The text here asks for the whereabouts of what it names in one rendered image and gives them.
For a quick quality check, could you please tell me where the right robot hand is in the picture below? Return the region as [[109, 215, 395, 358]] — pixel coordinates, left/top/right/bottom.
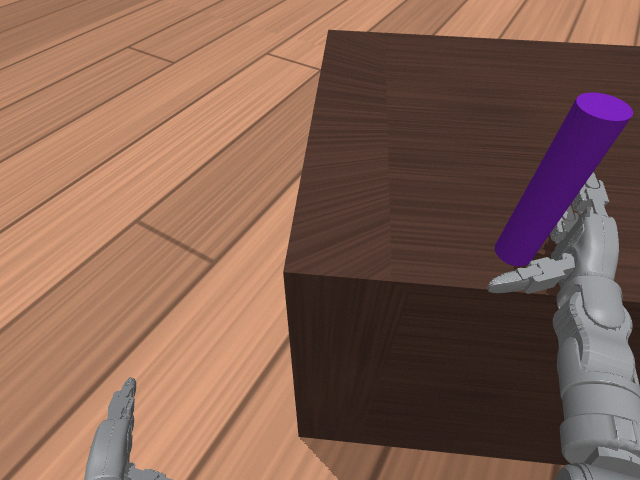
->
[[488, 172, 619, 294]]

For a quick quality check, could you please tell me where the left robot hand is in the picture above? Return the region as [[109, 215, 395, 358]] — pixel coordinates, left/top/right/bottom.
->
[[84, 377, 173, 480]]

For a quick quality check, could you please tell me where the can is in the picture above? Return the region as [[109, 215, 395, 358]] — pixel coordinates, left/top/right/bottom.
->
[[495, 92, 633, 266]]

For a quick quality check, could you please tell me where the right robot arm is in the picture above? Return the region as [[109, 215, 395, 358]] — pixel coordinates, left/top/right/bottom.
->
[[553, 275, 640, 480]]

